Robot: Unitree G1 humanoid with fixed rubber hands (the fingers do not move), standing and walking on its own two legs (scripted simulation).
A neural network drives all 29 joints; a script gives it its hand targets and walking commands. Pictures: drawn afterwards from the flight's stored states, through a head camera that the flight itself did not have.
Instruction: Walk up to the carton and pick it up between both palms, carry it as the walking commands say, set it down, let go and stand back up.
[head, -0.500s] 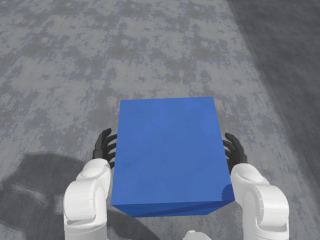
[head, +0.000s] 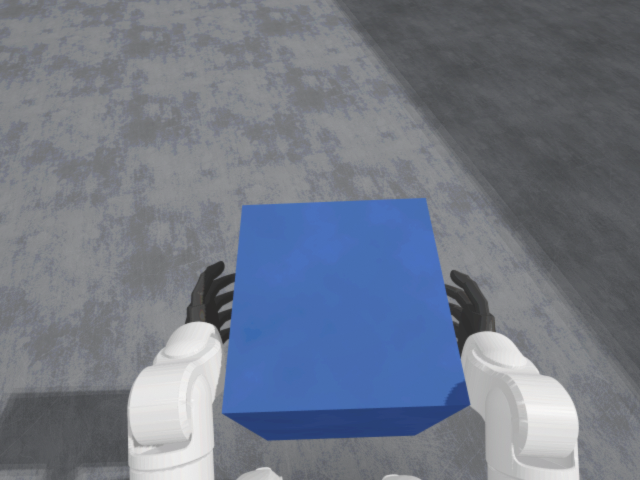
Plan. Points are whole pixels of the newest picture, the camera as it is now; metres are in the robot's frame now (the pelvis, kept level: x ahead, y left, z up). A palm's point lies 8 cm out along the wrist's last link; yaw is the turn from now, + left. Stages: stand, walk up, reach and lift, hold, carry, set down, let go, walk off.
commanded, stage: carry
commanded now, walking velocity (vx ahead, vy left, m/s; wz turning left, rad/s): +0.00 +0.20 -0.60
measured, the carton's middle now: (337, 332) +0.28 -0.01 +0.03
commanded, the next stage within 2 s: none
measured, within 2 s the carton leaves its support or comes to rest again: neither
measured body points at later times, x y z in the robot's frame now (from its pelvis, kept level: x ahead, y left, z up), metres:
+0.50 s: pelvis -0.05 +0.09 -0.01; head -0.03 +0.08 +0.44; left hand +0.26 +0.14 +0.06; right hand +0.15 -0.13 +0.05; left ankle -0.01 +0.19 -0.68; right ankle -0.08 -0.02 -0.73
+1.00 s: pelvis -0.06 +0.22 -0.01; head -0.05 +0.21 +0.44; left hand +0.25 +0.19 +0.06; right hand +0.07 -0.05 +0.05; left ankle +0.01 +0.26 -0.71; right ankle -0.13 +0.13 -0.73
